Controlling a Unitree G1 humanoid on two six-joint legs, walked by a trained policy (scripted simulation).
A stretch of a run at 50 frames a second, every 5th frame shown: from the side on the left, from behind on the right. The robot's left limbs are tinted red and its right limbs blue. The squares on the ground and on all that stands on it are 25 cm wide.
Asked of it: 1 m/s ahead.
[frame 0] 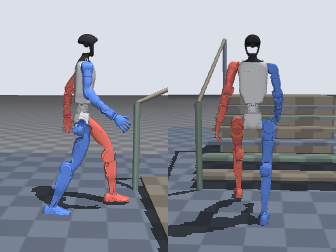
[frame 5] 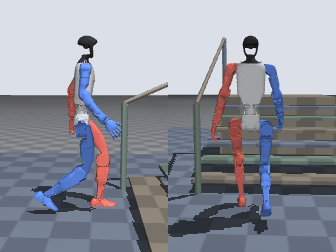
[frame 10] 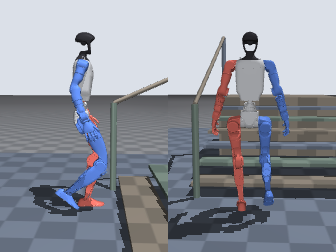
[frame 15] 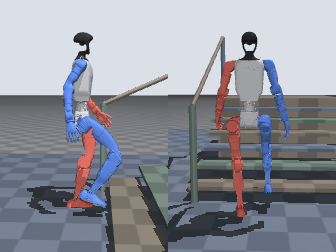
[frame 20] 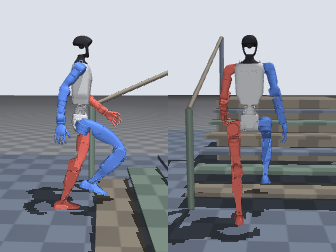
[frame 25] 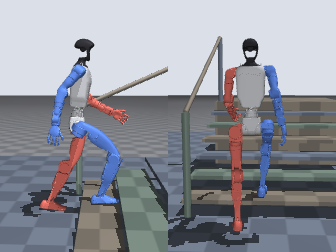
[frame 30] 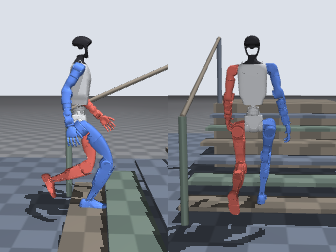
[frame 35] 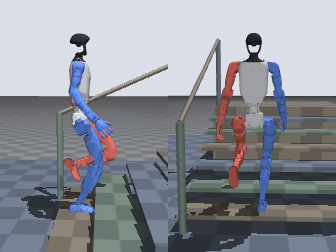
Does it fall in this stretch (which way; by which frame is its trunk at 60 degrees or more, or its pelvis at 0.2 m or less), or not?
no
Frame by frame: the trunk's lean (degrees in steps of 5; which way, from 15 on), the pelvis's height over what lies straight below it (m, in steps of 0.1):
0: 5, 0.8
5: 5, 0.7
10: 5, 0.8
15: 0, 0.8
20: 0, 0.8
25: 5, 0.8
30: 0, 0.7
35: 0, 0.7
